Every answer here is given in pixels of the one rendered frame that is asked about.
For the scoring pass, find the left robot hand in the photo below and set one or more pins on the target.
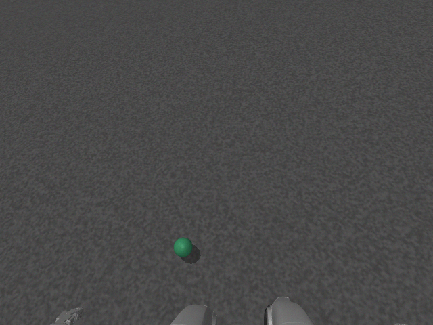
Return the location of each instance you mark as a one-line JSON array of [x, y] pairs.
[[69, 317]]

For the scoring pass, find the ball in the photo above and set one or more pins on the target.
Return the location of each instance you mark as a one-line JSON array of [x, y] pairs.
[[183, 247]]

